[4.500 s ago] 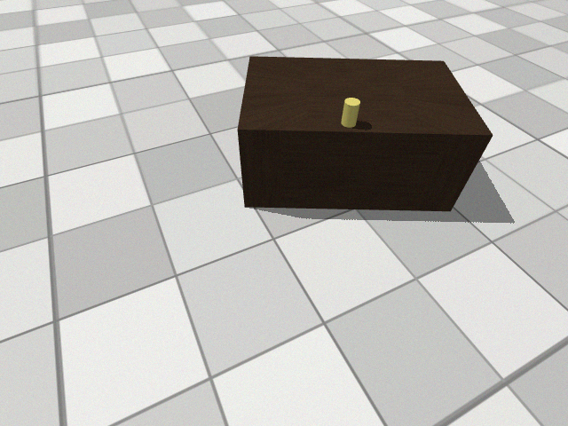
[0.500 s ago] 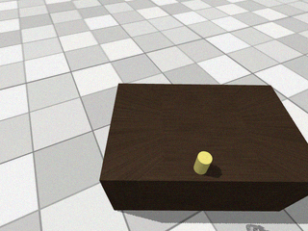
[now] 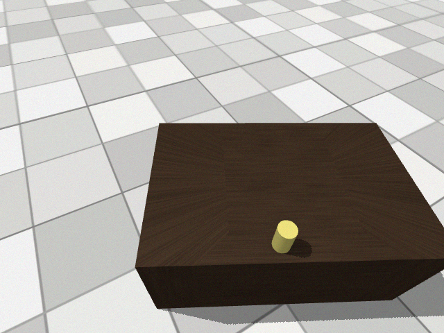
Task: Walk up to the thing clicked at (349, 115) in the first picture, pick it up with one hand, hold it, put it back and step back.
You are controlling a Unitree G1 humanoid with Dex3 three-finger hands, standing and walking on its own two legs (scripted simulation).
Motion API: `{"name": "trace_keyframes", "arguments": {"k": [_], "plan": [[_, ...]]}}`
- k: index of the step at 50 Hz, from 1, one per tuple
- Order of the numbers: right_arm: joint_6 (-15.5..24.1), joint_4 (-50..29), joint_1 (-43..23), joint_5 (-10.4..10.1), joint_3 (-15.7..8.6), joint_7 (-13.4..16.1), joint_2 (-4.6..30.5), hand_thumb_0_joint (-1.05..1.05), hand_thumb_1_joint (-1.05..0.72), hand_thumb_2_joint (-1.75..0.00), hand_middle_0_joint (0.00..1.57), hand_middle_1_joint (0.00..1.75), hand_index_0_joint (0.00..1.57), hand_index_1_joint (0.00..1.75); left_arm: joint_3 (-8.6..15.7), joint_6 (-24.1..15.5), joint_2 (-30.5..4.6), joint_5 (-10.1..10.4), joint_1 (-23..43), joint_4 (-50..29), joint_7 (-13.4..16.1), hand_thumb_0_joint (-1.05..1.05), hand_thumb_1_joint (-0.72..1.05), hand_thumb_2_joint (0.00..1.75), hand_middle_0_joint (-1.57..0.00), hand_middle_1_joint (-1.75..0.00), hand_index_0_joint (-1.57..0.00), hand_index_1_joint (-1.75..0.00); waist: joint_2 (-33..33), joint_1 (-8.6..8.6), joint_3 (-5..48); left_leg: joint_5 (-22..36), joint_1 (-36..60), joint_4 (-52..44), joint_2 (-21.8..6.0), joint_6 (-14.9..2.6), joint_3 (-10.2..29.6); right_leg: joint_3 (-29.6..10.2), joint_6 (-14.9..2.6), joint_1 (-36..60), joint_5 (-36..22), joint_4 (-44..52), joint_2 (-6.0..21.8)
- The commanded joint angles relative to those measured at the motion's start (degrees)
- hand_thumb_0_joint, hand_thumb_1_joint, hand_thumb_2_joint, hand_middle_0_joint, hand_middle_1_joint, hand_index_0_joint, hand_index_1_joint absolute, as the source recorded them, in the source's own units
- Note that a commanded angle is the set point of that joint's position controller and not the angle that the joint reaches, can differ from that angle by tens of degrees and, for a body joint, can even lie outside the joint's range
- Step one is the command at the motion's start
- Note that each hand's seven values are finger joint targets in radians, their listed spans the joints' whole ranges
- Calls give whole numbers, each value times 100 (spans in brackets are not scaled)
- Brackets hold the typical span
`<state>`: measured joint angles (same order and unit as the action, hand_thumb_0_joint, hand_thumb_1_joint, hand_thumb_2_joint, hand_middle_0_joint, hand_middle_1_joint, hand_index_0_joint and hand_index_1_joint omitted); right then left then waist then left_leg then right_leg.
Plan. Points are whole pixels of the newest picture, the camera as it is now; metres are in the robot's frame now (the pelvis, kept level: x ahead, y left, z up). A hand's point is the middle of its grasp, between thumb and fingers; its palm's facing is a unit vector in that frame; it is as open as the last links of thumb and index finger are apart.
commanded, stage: walk up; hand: right
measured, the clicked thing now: (284, 237) +0.44 -0.21 -0.28
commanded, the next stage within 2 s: stand in 0.24 s
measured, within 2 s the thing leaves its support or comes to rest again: neither
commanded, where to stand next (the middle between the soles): +0.06 +0.00 m, yaw +0 degrees
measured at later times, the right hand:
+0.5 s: hand out of the picture +0.10 -0.25 -0.15, palm faces +0.00 +0.94 -0.33, open 7.4 cm
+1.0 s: hand out of the picture +0.10 -0.26 -0.16, palm faces -0.01 +0.94 -0.34, open 7.4 cm
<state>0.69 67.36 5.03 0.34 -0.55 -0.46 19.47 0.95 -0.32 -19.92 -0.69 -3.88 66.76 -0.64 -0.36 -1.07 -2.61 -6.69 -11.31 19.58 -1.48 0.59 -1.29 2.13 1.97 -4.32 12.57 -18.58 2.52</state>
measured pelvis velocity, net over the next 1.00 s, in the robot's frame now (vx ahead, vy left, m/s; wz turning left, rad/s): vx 0.02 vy -0.01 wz -0.01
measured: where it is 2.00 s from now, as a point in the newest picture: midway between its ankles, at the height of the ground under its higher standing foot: outside the picture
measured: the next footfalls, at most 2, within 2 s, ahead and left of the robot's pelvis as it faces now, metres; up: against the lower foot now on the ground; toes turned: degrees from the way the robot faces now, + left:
none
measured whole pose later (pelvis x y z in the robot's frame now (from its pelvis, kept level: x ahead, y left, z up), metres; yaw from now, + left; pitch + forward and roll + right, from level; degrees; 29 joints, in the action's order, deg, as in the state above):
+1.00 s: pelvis +0.02 -0.01 +0.00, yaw +0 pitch -1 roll +0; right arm 0.5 65.8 4.6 0.3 -0.1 -0.3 19.8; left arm 0.8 -0.6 -20.2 -0.9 -6.4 64.7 -0.1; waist -0.1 -0.2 -2.5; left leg -8.4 -9.5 19.4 -1.7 1.1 -1.6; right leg 1.9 1.7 -2.2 13.8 -17.6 2.3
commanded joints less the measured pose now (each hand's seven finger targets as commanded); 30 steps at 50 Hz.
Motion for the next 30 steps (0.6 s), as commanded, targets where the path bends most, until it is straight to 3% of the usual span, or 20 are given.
{"name": "trace_keyframes", "arguments": {"k": [1, 6, 11, 12, 21, 30], "plan": [[137, -392, -389, 8, -198, 66, 1255, 0, -90, -90, 20, 30, 20, 30, 189, -97, -1200, 19, 179, -319, 72, 0, 90, 90, -20, -30, -20, -30, 100, 73, 551, 298, 391, -314, -608, -147, 569, -390, -267, -152, -544, 322, 495], [123, -368, -328, 8, -199, 75, 1225, 0, -90, -90, 20, 30, 20, 30, 199, -100, -1204, 23, 238, -343, 85, 0, 90, 90, -20, -30, -20, -30, 26, 47, 581, 699, 467, -213, -599, -134, 503, -384, -254, -106, -753, 345, 521], [110, -392, -359, 13, -203, 75, 1230, 0, -90, -90, 20, 30, 20, 30, 191, -88, -1199, 24, 212, -363, 83, 0, 90, 90, -20, -30, -20, -30, 77, 48, 445, 461, 409, -289, -576, -122, 519, -389, -239, -174, -641, 381, 514], [104, -423, -339, 16, -193, 77, 1249, 0, -90, -90, 20, 30, 20, 30, 181, -99, -1206, 11, 77, -382, 102, 0, 90, 90, -20, -30, -20, -30, 60, 82, 458, 400, 489, -326, -663, -104, 580, -412, -242, -260, -387, 403, 567], [119, -473, -381, 14, -193, 58, 1256, 0, -90, -90, 20, 30, 20, 30, 180, -141, -1230, 14, -32, -453, 108, 0, 90, 90, -20, -30, -20, -30, 34, 86, 465, 768, 684, -243, -680, -109, 546, -447, -239, -333, -559, 441, 574], [88, -482, -380, 8, -175, 57, 1265, 0, -90, -90, 20, 30, 20, 30, 175, -125, -1246, 8, -66, -483, 105, 0, 90, 90, -20, -30, -20, -30, 75, 75, 435, 326, 548, -303, -653, -119, 553, -452, -262, -268, -357, 460, 588]]}}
